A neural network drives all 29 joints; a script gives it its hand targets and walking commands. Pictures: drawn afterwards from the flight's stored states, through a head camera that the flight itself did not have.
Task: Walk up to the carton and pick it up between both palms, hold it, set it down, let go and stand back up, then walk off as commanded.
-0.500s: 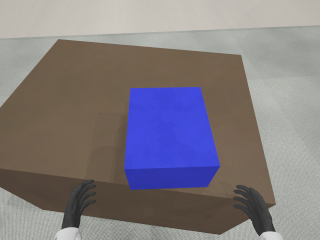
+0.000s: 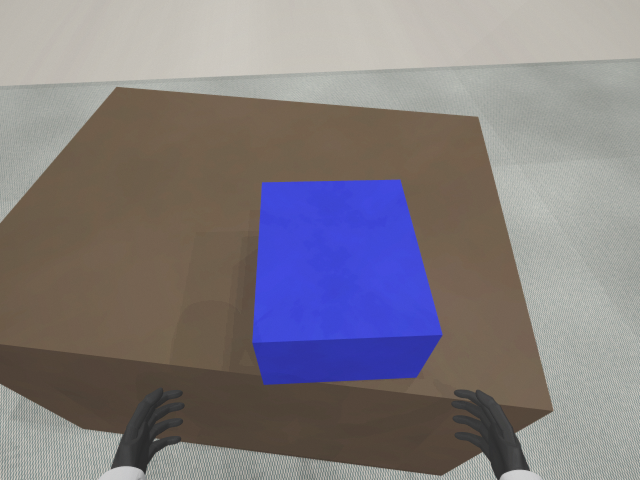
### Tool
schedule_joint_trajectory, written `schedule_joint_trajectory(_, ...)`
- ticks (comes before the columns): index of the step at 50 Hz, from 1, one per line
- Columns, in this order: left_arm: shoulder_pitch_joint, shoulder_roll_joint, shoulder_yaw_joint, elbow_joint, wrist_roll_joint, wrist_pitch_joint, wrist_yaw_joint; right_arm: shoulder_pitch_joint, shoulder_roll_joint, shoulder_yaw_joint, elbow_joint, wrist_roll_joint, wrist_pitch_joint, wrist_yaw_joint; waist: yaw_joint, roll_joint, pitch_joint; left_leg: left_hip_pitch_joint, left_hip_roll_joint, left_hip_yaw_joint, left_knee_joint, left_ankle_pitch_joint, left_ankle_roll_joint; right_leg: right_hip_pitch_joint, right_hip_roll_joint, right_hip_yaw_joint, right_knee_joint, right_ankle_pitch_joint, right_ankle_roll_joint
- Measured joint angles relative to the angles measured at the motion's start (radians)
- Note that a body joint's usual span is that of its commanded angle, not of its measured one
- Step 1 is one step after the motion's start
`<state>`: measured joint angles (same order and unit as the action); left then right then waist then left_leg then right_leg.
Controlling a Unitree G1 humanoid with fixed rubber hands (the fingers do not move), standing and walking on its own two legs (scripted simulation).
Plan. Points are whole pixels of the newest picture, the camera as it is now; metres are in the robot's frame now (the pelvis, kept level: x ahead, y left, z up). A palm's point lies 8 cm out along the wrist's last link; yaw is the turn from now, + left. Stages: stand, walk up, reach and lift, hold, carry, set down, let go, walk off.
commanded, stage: set down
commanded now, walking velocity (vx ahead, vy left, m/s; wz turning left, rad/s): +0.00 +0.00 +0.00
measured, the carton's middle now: (336, 276) +0.42 +0.02 -0.06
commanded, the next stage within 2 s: let go in 0.48 s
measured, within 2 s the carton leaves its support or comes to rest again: neither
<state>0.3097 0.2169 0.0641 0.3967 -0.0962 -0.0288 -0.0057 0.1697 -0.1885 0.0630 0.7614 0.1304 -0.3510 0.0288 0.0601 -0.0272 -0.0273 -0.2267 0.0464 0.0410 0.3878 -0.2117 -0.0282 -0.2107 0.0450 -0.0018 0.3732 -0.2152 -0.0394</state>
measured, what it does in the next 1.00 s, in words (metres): stands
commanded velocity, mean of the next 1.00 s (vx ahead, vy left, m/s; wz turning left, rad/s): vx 0.00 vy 0.00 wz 0.00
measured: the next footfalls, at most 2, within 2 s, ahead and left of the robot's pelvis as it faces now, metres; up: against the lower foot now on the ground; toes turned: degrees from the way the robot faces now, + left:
none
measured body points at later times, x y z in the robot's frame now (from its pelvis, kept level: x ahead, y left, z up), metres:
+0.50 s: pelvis +0.01 +0.00 +0.00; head +0.05 +0.01 +0.45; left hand +0.17 +0.25 -0.08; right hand +0.18 -0.21 -0.10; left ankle -0.01 +0.13 -0.74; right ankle -0.02 -0.09 -0.74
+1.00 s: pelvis +0.01 +0.00 +0.00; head +0.04 +0.01 +0.45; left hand +0.16 +0.25 -0.08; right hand +0.18 -0.21 -0.10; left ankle -0.01 +0.13 -0.74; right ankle -0.02 -0.09 -0.74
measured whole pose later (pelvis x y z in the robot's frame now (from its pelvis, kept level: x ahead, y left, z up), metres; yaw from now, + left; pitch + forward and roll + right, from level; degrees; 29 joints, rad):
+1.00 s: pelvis +0.01 +0.00 +0.00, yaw +0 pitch +3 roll +0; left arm 0.24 0.23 0.06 0.40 -0.09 0.15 -0.03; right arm 0.17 -0.18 0.02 0.80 0.02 -0.28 0.00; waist 0.06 -0.03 0.01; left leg -0.22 0.05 0.04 0.39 -0.22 -0.03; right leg -0.21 0.04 0.00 0.37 -0.22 -0.04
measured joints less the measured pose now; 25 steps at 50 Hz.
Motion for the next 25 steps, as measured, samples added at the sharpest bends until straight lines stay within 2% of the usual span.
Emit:
schedule_joint_trajectory(12,-0.062,0.019,0.0,0.0,0.0,0.139,-0.024,0.0,0.032,-0.023,0.0,-0.092,0.108,-0.027,0.0,0.0,0.019,0.003,0.0,0.0,0.0,-0.001,0.0,0.003,0.0,0.0,0.0,-0.001,0.0)
schedule_joint_trajectory(25,-0.076,0.017,0.0,-0.001,0.0,0.177,-0.031,0.0,0.013,-0.042,0.015,-0.106,0.092,-0.027,0.0,0.0,0.036,0.003,0.0,0.0,0.0,-0.013,0.0,0.003,0.0,0.0,0.0,-0.013,0.0)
